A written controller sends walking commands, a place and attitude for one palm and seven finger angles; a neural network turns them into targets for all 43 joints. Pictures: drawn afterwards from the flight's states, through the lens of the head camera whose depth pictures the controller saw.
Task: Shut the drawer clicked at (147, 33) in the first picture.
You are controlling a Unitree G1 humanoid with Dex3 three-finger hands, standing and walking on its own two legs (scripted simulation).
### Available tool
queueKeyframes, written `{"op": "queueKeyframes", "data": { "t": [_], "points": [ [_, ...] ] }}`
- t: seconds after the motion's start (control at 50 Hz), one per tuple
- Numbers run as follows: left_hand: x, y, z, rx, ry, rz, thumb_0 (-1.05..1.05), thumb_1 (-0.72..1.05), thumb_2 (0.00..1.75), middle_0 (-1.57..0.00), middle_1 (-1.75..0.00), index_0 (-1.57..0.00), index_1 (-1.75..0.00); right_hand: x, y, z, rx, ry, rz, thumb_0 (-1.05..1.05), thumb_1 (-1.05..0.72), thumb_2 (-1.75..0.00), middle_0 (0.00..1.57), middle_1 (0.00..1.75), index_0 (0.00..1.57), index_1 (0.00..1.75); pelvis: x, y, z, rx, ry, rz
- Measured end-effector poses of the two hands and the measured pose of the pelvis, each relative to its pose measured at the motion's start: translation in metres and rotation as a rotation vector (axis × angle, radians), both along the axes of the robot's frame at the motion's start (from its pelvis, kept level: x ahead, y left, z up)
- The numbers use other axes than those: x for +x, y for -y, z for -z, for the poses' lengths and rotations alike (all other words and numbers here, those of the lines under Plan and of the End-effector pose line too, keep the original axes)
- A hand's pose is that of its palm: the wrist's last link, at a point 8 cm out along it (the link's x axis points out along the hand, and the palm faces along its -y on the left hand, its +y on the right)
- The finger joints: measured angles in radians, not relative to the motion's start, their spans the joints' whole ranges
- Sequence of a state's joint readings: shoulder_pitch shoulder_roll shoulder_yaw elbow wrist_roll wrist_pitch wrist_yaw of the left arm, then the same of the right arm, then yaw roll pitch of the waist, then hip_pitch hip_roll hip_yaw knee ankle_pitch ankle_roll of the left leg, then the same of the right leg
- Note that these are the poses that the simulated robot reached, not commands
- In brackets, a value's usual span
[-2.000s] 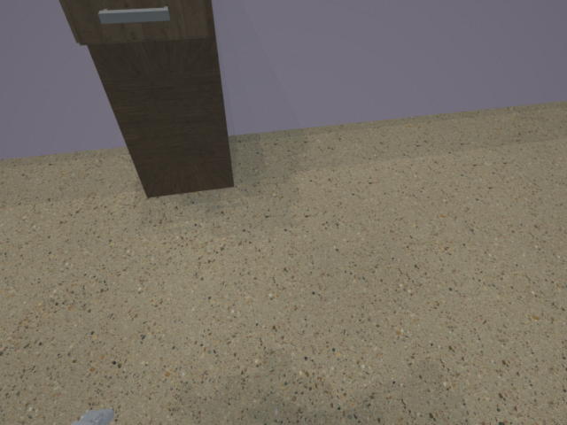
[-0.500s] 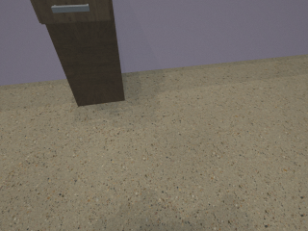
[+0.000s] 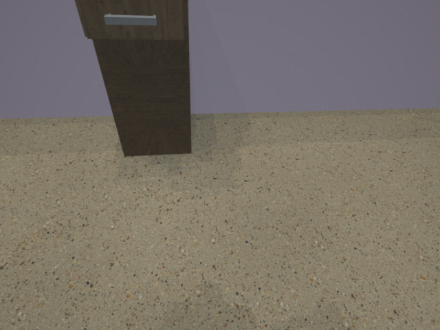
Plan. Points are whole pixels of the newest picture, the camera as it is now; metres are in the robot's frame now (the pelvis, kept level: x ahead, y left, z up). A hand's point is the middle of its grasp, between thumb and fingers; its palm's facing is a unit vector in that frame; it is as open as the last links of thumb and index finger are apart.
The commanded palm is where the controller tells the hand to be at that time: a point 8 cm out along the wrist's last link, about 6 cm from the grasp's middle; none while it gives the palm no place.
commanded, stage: walk to a spot facing it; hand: left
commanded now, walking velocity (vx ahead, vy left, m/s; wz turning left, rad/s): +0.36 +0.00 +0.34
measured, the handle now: (131, 18) +1.11 +0.42 +0.13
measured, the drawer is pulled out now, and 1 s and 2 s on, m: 0.17 0.17 0.17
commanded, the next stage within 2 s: take the last steps up to it in 0.70 s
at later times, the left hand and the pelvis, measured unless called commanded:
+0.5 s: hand (119, 294) +0.23 +0.24 -0.18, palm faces +0.07 -0.99 -0.12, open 7.4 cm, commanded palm none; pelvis +0.18 +0.07 +0.00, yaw +5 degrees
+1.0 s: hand (134, 240) +0.37 +0.24 -0.18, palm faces +0.19 -0.97 -0.18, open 7.3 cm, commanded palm none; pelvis +0.42 +0.08 +0.00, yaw +8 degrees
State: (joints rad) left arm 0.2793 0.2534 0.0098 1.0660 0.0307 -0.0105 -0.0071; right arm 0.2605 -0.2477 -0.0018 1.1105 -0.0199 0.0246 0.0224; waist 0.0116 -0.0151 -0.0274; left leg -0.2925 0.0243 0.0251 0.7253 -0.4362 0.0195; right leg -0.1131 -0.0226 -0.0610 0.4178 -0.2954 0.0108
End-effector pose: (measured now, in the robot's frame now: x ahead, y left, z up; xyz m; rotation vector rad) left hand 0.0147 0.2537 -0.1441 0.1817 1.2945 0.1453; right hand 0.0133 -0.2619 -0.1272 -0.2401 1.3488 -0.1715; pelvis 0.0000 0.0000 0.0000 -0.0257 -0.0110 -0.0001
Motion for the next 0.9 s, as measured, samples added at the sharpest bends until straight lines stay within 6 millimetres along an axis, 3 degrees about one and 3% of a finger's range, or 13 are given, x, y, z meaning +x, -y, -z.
{"op": "queueKeyframes", "data": {
  "t": [0.12, 0.2, 0.3, 0.4, 0.48, 0.6, 0.66, 0.7, 0.8, 0.9],
  "points": [
    [-0.033, -0.013, 0.026, -0.068, -0.159, -0.088, 0.00, 0.91, 0.90, -0.20, -0.30, -0.21, -0.30, 0.024, -0.045, 0.007, 0.006, 0.002, -0.009, 0.00, -0.90, -0.90, 0.20, 0.29, 0.20, 0.30, 0.033, -0.032, 0.013, 0.003, 0.010, -0.042],
    [-0.015, -0.024, 0.017, -0.081, -0.208, -0.084, 0.00, 0.91, 0.90, -0.20, -0.30, -0.20, -0.30, 0.024, -0.075, 0.002, 0.024, -0.020, 0.036, 0.00, -0.91, -0.89, 0.20, 0.29, 0.20, 0.30, 0.057, -0.049, 0.004, 0.000, 0.004, -0.042],
    [0.048, -0.035, 0.005, -0.087, -0.109, -0.097, 0.00, 0.91, 0.90, -0.20, -0.30, -0.20, -0.30, 0.022, -0.109, -0.007, 0.065, -0.125, 0.051, 0.00, -0.90, -0.89, 0.20, 0.29, 0.20, 0.30, 0.090, -0.061, -0.008, -0.007, -0.007, -0.078],
    [0.122, -0.041, 0.003, -0.087, -0.021, -0.099, 0.00, 0.91, 0.90, -0.20, -0.30, -0.20, -0.30, 0.033, -0.130, -0.007, 0.093, -0.198, 0.082, 0.00, -0.90, -0.89, 0.20, 0.30, 0.20, 0.30, 0.129, -0.067, -0.007, -0.003, -0.009, -0.087],
    [0.189, -0.039, 0.005, -0.091, 0.026, -0.069, 0.00, 0.91, 0.90, -0.20, -0.30, -0.20, -0.30, 0.053, -0.138, -0.002, 0.104, -0.229, 0.114, 0.00, -0.90, -0.89, 0.20, 0.30, 0.20, 0.30, 0.166, -0.068, -0.002, 0.003, -0.010, -0.081],
    [0.306, -0.026, 0.011, -0.084, 0.122, -0.002, 0.00, 0.91, 0.90, -0.20, -0.30, -0.20, -0.30, 0.096, -0.137, 0.014, 0.117, -0.294, 0.151, 0.00, -0.90, -0.89, 0.20, 0.30, 0.20, 0.30, 0.233, -0.063, 0.015, 0.007, -0.014, -0.075],
    [0.352, -0.021, 0.014, -0.064, 0.194, -0.009, 0.00, 0.91, 0.90, -0.20, -0.30, -0.20, -0.30, 0.131, -0.126, 0.026, 0.122, -0.330, 0.146, 0.00, -0.90, -0.89, 0.20, 0.30, 0.20, 0.30, 0.273, -0.056, 0.026, 0.013, -0.004, -0.081],
    [0.366, -0.022, 0.012, -0.055, 0.218, -0.040, 0.00, 0.91, 0.90, -0.20, -0.30, -0.20, -0.30, 0.168, -0.116, 0.029, 0.118, -0.304, 0.125, 0.00, -0.90, -0.89, 0.20, 0.30, 0.20, 0.30, 0.293, -0.053, 0.025, 0.008, 0.010, -0.093],
    [0.361, -0.031, 0.002, -0.011, 0.129, -0.121, -0.01, 0.93, 0.90, -0.20, -0.30, -0.20, -0.30, 0.296, -0.095, 0.025, 0.092, -0.107, 0.041, 0.00, -0.91, -0.89, 0.20, 0.29, 0.20, 0.30, 0.341, -0.051, 0.010, 0.010, 0.021, -0.105],
    [0.346, -0.037, -0.003, -0.005, -0.025, -0.139, -0.01, 0.94, 0.90, -0.20, -0.30, -0.20, -0.30, 0.418, -0.097, 0.016, 0.086, 0.086, -0.027, 0.00, -0.92, -0.90, 0.19, 0.29, 0.19, 0.30, 0.382, -0.060, 0.002, 0.009, 0.009, -0.114]
  ]
}}
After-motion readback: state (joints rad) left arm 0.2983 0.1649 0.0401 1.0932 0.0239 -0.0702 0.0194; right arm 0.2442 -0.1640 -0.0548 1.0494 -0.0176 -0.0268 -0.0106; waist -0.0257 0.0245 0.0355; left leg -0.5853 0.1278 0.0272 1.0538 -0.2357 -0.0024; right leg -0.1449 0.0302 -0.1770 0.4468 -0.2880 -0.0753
